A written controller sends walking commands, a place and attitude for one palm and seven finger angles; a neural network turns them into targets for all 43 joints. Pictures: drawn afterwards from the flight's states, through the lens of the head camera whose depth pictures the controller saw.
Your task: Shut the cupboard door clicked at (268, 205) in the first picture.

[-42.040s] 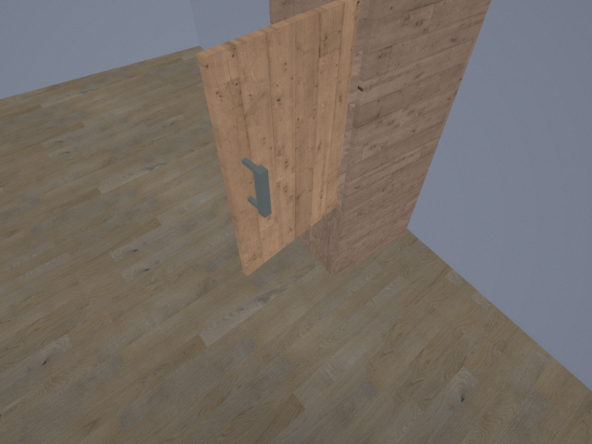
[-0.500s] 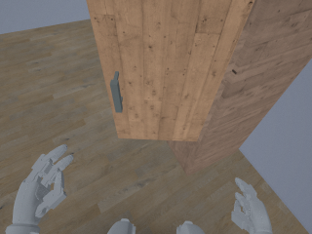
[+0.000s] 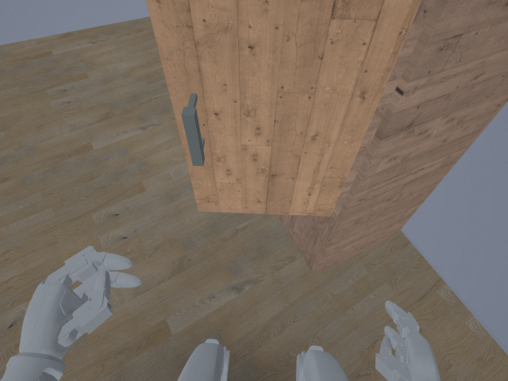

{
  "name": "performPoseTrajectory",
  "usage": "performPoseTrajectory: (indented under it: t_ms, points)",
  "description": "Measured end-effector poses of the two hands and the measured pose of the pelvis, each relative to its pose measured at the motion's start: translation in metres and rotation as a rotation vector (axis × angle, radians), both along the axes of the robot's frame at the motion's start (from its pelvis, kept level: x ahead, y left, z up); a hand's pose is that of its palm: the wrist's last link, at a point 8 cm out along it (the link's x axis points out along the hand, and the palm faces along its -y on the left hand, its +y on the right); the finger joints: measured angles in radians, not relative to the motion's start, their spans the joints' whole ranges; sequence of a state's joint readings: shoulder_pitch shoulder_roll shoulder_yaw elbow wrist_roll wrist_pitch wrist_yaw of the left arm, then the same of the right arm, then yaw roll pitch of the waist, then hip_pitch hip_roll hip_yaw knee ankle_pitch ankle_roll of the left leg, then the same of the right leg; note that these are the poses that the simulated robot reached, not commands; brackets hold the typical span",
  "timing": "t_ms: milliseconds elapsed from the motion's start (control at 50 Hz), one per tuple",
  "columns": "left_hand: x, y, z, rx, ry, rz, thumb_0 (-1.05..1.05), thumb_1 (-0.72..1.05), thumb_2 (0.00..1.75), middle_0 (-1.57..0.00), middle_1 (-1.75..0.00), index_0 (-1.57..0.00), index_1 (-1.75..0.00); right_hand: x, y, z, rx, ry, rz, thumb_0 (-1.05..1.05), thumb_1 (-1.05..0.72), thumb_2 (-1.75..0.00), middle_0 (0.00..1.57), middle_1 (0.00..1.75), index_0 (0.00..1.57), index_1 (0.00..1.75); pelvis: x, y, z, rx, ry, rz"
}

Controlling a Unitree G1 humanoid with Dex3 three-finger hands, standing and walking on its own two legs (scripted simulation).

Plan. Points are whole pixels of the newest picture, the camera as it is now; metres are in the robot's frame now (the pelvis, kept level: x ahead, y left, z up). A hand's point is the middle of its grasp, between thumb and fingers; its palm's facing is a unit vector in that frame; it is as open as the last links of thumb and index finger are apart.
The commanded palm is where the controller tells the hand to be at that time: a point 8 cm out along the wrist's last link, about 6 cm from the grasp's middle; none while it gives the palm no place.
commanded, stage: raise the hand and make a fist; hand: left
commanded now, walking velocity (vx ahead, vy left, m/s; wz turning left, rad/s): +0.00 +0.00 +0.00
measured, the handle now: (196, 130) +0.51 +0.15 +0.08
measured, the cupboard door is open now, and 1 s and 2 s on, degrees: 62 62 62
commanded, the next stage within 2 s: bring the fist close to the handle in 1.12 s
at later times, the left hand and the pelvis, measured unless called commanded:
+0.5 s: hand (106, 286) +0.23 +0.21 +0.07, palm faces +0.03 -1.00 -0.03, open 3.1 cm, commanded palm +0.21 +0.26 +0.08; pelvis +0.02 +0.02 +0.01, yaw +0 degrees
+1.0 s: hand (126, 273) +0.24 +0.19 +0.08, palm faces +0.02 -1.00 -0.05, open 3.1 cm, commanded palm +0.22 +0.24 +0.08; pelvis +0.02 +0.00 +0.02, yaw +0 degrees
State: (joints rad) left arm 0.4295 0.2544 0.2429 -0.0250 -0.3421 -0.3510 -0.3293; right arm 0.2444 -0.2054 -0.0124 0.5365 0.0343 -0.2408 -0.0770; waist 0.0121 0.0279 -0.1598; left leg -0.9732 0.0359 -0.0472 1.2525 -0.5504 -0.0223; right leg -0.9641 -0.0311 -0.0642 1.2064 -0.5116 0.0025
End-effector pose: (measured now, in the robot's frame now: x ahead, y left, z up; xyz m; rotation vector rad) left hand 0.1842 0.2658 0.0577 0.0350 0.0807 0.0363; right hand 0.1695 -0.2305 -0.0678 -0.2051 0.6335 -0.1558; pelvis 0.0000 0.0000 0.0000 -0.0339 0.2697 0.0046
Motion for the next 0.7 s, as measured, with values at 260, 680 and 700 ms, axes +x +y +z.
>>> performPoseTrajectory:
  t_ms: [260, 680, 700]
  points:
    - [0.011, 0.002, 0.002, -0.014, -0.032, -0.017, 0.02, 0.90, 0.90, -1.00, -1.17, -1.00, -1.17, 0.013, 0.005, 0.019, -0.064, -0.002, 0.028, 0.02, -0.90, -0.90, 0.21, 0.30, 0.21, 0.30, 0.008, 0.014, 0.006, -0.015, -0.005, 0.006]
    - [0.033, -0.006, 0.023, 0.001, -0.051, -0.022, 0.02, 0.90, 0.90, -1.29, -1.49, -1.28, -1.48, 0.030, 0.024, 0.026, -0.013, 0.009, 0.079, 0.01, -0.90, -0.90, 0.21, 0.30, 0.21, 0.30, 0.021, 0.015, 0.017, -0.014, -0.020, 0.010]
    - [0.035, -0.008, 0.024, 0.003, -0.053, -0.024, 0.02, 0.90, 0.90, -1.29, -1.49, -1.29, -1.48, 0.029, 0.022, 0.026, -0.013, 0.013, 0.075, 0.01, -0.90, -0.90, 0.21, 0.30, 0.21, 0.30, 0.021, 0.014, 0.017, -0.013, -0.021, 0.010]
